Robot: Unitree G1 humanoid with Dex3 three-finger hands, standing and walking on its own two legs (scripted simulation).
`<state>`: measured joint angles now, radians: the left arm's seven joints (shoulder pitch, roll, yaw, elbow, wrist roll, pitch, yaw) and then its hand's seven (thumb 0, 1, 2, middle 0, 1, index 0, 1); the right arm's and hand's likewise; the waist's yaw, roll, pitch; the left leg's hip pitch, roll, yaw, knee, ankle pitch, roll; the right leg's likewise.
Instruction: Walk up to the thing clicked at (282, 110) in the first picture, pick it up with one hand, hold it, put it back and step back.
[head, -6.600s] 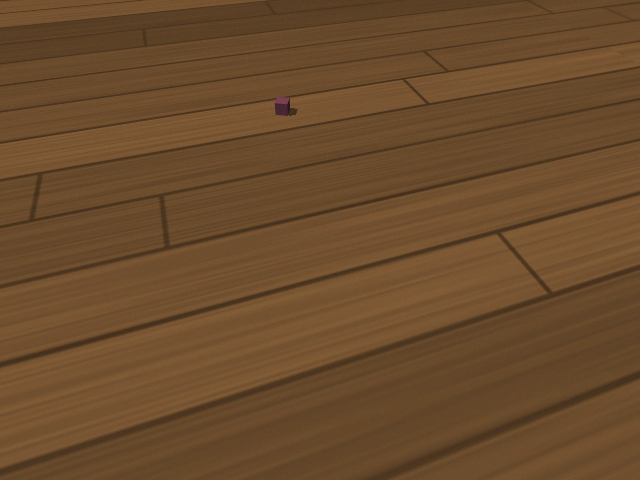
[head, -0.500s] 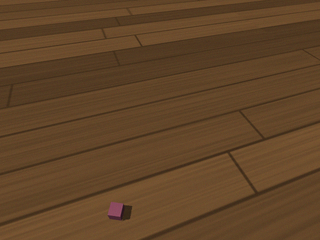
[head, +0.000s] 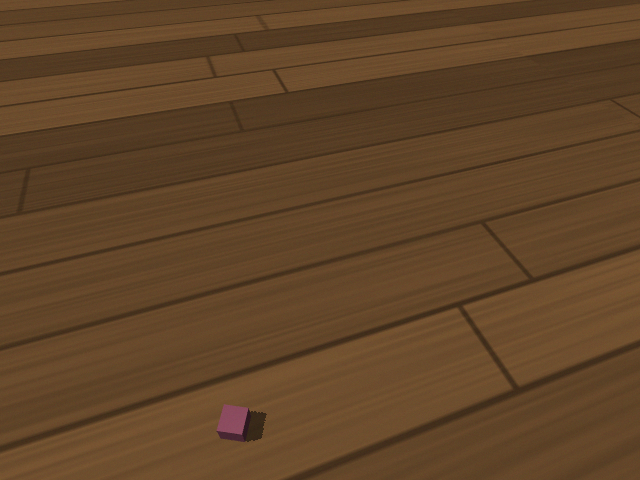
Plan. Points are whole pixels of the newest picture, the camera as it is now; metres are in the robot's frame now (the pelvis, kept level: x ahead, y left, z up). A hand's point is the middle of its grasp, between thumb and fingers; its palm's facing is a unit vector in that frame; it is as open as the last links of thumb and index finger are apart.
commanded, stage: stand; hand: left
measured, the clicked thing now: (234, 423) +0.42 +0.24 -0.75
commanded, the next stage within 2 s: none
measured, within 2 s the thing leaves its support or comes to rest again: neither
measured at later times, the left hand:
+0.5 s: hand out of the picture +0.07 +0.25 -0.15, palm faces -0.02 -0.94 -0.34, open 7.3 cm
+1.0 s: hand out of the picture +0.07 +0.24 -0.15, palm faces -0.03 -0.94 -0.35, open 7.3 cm
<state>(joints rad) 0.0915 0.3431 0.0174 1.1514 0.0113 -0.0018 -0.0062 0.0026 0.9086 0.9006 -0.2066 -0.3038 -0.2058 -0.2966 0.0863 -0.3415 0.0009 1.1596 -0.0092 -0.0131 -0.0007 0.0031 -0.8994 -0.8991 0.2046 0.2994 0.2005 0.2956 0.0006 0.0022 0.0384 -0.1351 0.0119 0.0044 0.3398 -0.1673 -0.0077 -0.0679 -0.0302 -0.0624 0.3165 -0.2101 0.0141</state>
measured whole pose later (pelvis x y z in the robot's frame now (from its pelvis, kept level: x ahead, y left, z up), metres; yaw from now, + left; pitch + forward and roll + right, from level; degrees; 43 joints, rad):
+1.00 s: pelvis +0.00 -0.01 +0.00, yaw -1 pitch -2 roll +0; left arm 0.11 0.35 0.00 1.14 0.01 0.00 -0.01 0.00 0.91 0.90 -0.21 -0.30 -0.21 -0.30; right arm 0.10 -0.35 0.01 1.15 -0.01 -0.01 0.00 0.00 -0.90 -0.90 0.20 0.30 0.20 0.30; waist 0.00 0.01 0.04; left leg -0.12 0.03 0.01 0.30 -0.15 -0.02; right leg -0.07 -0.02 -0.06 0.31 -0.20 0.00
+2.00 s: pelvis +0.00 -0.01 +0.00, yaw -1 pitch -2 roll +0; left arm 0.12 0.35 0.00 1.13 0.01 -0.01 0.00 0.00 0.91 0.90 -0.21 -0.30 -0.21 -0.30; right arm 0.11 -0.35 0.01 1.14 -0.01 -0.01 0.00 0.00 -0.90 -0.90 0.20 0.30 0.20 0.30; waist 0.00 0.01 0.04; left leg -0.10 0.04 0.02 0.30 -0.16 -0.03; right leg -0.05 -0.01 -0.05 0.30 -0.21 -0.01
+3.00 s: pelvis +0.01 -0.01 +0.00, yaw -2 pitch -2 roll +0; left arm 0.12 0.35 0.00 1.13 0.01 0.00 0.00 0.00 0.91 0.90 -0.21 -0.30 -0.21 -0.30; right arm 0.11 -0.35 0.01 1.14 -0.01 -0.01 0.00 0.00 -0.90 -0.90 0.20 0.30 0.20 0.30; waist 0.00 0.00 0.04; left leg -0.10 0.03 0.03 0.30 -0.16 -0.02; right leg -0.06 -0.01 -0.04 0.30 -0.21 0.00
